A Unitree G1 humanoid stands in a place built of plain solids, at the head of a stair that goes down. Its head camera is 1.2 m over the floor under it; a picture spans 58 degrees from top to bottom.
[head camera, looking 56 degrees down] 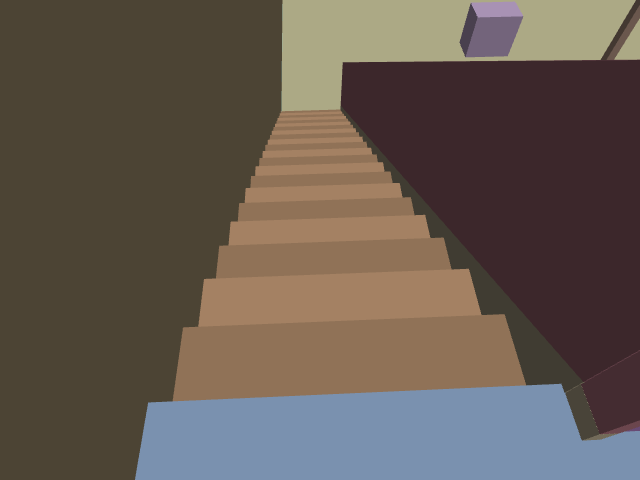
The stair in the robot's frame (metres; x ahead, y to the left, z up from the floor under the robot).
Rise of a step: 0.20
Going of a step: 0.30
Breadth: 1.12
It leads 3 degrees to the left of straight ahead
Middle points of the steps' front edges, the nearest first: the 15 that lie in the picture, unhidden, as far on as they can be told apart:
0.31 -0.10 0.00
0.61 -0.09 -0.20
0.90 -0.07 -0.39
1.20 -0.06 -0.59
1.50 -0.05 -0.79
1.79 -0.04 -0.99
2.09 -0.02 -1.18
2.38 -0.01 -1.38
2.68 0.00 -1.58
2.98 0.02 -1.78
3.27 0.03 -1.97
3.57 0.04 -2.17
3.86 0.06 -2.37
4.16 0.07 -2.57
4.46 0.08 -2.76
